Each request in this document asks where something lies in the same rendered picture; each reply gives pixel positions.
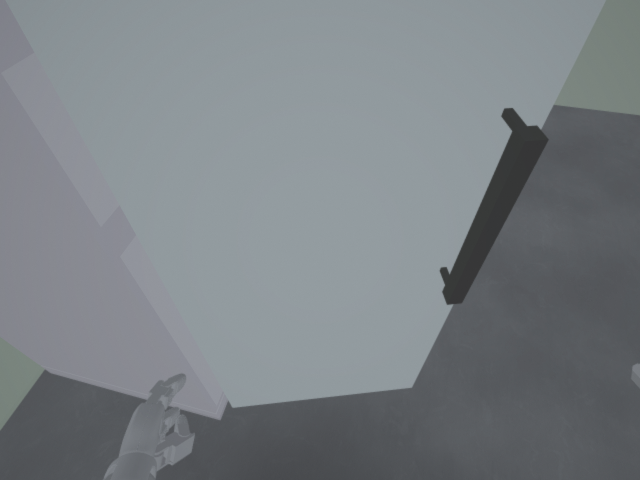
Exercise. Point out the left robot forearm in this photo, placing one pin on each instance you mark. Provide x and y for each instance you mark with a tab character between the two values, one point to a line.
132	466

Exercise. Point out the handle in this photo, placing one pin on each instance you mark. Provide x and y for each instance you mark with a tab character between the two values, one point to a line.
519	158

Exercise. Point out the fridge door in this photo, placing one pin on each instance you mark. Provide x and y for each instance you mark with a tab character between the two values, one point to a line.
298	171

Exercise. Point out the robot left hand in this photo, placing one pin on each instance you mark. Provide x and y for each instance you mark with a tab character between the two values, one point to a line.
150	423

